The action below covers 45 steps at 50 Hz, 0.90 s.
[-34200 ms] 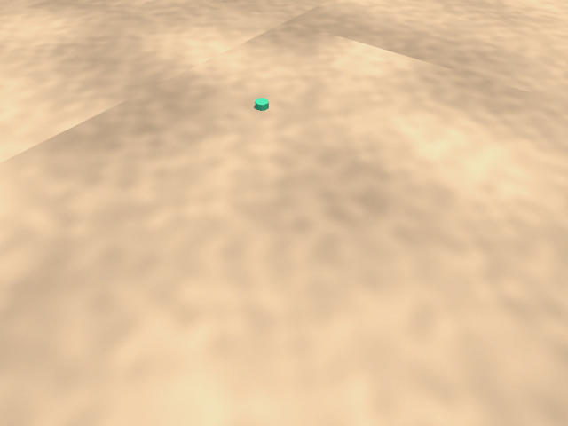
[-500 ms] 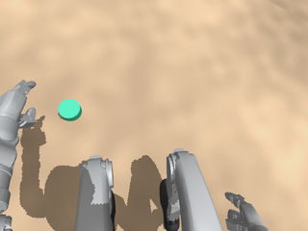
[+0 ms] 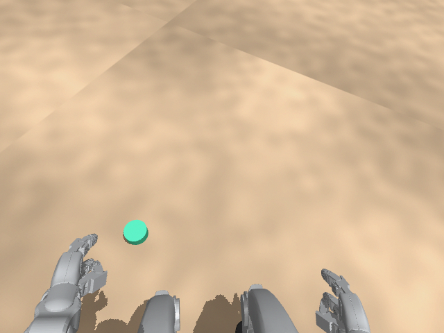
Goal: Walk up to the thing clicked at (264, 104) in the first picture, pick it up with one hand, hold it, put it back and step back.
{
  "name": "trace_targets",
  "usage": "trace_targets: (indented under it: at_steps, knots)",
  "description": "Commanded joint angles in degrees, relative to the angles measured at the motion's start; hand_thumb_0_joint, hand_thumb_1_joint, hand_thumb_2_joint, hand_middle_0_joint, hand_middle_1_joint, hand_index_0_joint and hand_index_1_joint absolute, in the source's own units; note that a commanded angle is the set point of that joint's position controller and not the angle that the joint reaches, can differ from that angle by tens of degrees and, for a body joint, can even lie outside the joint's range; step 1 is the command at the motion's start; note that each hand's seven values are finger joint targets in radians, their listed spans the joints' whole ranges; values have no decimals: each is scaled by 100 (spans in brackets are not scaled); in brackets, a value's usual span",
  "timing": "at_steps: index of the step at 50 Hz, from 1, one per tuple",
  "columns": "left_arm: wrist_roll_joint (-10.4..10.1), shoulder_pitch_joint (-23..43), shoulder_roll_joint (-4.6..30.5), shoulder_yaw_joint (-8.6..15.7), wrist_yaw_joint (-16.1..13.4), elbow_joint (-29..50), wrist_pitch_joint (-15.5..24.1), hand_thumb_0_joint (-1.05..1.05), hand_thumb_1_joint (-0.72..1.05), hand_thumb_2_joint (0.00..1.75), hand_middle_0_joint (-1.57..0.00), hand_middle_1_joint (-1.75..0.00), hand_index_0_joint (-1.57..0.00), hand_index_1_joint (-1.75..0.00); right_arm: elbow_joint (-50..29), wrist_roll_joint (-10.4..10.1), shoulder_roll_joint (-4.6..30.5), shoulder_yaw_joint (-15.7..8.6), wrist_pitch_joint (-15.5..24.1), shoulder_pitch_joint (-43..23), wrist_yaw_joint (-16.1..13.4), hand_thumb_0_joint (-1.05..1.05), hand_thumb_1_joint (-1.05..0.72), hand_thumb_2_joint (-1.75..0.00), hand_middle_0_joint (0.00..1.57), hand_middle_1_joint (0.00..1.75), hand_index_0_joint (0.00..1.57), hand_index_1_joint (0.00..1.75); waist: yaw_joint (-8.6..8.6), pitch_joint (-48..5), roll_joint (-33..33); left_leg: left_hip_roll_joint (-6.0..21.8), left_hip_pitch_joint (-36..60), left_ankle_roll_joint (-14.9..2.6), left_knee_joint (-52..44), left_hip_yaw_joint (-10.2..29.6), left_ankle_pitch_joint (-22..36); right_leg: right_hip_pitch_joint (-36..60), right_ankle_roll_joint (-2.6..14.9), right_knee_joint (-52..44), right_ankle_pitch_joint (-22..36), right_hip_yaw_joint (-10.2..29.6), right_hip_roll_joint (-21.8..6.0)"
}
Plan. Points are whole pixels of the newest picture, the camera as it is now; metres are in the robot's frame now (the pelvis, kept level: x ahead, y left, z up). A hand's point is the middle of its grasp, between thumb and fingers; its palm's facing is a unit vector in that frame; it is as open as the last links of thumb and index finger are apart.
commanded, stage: home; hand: left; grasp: from above
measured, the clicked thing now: (136, 232) +0.54 +0.26 -0.62
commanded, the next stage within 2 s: none
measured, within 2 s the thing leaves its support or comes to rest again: neither
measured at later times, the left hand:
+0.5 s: hand (85, 304) +0.20 +0.18 +0.03, palm faces +0.09 -0.98 -0.19, open 7.4 cm
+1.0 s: hand (88, 295) +0.21 +0.18 +0.03, palm faces +0.07 -0.98 -0.19, open 7.4 cm
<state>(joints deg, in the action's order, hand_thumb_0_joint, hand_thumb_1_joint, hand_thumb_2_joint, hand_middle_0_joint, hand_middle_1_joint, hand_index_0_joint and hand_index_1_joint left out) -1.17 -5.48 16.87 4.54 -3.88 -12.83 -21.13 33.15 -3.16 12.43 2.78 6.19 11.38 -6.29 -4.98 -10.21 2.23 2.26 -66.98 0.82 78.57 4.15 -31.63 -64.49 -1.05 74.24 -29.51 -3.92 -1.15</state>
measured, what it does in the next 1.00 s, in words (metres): rises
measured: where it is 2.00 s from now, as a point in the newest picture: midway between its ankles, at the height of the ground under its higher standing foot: outside the picture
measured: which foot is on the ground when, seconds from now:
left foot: down 0.00-1.00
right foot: down 0.00-1.00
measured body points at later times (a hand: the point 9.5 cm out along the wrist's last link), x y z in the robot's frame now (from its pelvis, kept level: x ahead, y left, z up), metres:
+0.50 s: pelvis +0.05 +0.00 +0.07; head +0.06 +0.00 +0.52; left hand +0.19 +0.23 +0.05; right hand +0.22 -0.24 +0.02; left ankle +0.05 +0.12 -0.61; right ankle +0.06 -0.14 -0.61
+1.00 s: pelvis +0.05 +0.00 +0.07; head +0.07 +0.01 +0.52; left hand +0.20 +0.23 +0.04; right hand +0.21 -0.24 +0.01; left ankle +0.05 +0.12 -0.61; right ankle +0.06 -0.14 -0.61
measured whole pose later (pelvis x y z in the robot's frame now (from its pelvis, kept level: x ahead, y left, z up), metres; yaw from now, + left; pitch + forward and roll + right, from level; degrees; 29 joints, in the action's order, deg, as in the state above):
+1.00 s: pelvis +0.05 +0.00 +0.07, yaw +2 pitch +10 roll -3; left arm -3.3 -28.5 12.6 1.6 -0.8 6.9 -25.9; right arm 32.1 -0.6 12.3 2.0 13.8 17.0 -10.7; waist -2.4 -9.4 2.9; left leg 2.2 -39.2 0.7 58.2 3.2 -28.8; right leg -36.6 -1.3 53.7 -26.7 -3.9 -1.1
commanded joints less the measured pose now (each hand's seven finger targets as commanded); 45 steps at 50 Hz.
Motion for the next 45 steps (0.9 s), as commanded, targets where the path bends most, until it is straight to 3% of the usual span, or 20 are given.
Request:
trace_targets:
  at_steps: [1,3,7,15,22,31,36,41,45]
  knots:
    - [-209,-14,526,331,-79,1497,81,0,90,90,-20,-30,-20,-30,-767,44,773,-292,445,9,-265,0,-90,-90,20,30,20,30,-37,-1363,318,-155,1957,-163,-1937,126,430,1625,148,-1736,596,200,171]
    - [-260,-271,529,388,-62,1745,38,0,90,90,-20,-30,-20,-30,-811,65,752,-291,513,68,-336,0,-90,-90,20,30,20,30,23,-1231,339,-175,2197,-158,-2150,85,632,1909,134,-1976,753,181,178]
    - [-325,-1135,291,251,-19,2183,-103,0,90,90,-20,-30,-20,-30,-937,96,672,-284,632,198,-437,0,-90,-90,20,30,20,30,82,-927,193,-220,2591,-164,-2527,-67,1002,2482,127,-2486,997,149,201]
    - [-250,-2157,103,90,95,2964,-253,0,90,90,-20,-30,-20,-30,-1160,178,614,-310,851,187,-545,0,-90,-90,20,30,20,30,173,-416,10,-241,2996,-175,-2931,-122,1373,2863,110,-2903,1221,-2,245]
    - [-185,-2168,100,1,251,3024,-253,0,90,90,-20,-30,-20,-30,-1139,237,688,-355,1021,129,-555,0,-90,-90,20,30,20,30,133,-119,-84,-231,3175,-171,-3068,-148,1393,2836,83,-2943,1189,-91,243]
    - [-158,-2082,180,96,287,3155,-129,0,90,90,-20,-30,-20,-30,-1068,290,722,-385,1149,75,-496,0,-90,-90,20,30,20,30,252,-334,256,-231,3311,-113,-3096,-142,1409,2963,96,-2855,1190,-79,223]
    - [-139,-2228,152,87,239,3064,-149,0,90,90,-20,-30,-20,-30,-1049,293,692,-370,1124,95,-496,0,-90,-90,20,30,20,30,250,-430,169,-225,3351,-111,-3021,-134,1795,3079,106,-2799,1517,-85,235]
    - [-156,-2172,134,61,226,3035,-154,0,90,90,-20,-30,-20,-30,-1064,295,689,-364,1103,64,-497,0,-90,-90,20,30,20,30,254,-340,-19,-242,3228,-141,-3006,-158,1608,3096,79,-2891,1414,-63,220]
    - [-171,-2247,167,84,233,3033,-170,0,90,90,-20,-30,-20,-30,-1057,287,708,-384,1094,92,-500,0,-90,-90,20,30,20,30,291,-374,-66,-243,3231,-142,-2973,-170,1795,3176,72,-2873,1581,-59,213]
